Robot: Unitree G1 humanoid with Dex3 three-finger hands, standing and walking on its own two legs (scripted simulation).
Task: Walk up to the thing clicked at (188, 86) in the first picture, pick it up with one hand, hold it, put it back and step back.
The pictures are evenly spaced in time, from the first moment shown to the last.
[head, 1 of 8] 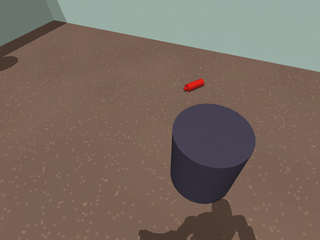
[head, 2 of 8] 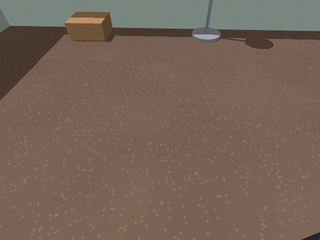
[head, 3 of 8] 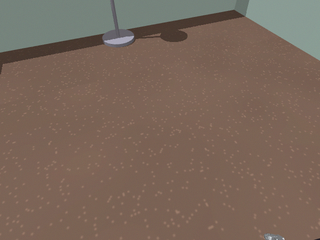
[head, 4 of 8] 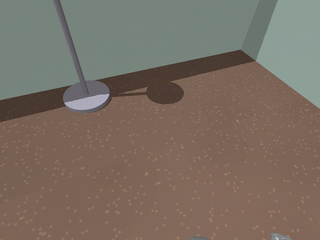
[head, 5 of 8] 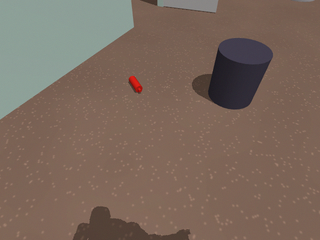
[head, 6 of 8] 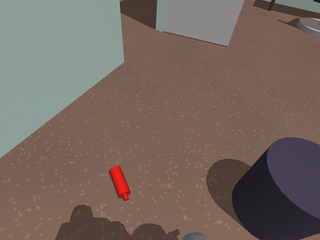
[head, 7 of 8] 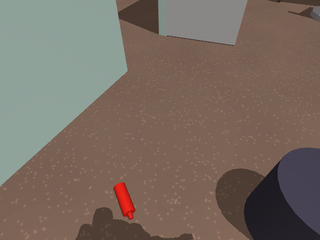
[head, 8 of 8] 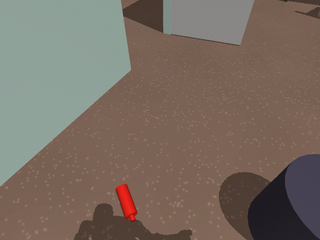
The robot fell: no
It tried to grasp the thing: no
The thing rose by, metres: 0.00
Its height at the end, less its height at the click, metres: +0.00
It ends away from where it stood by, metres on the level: 0.00
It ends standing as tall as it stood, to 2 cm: yes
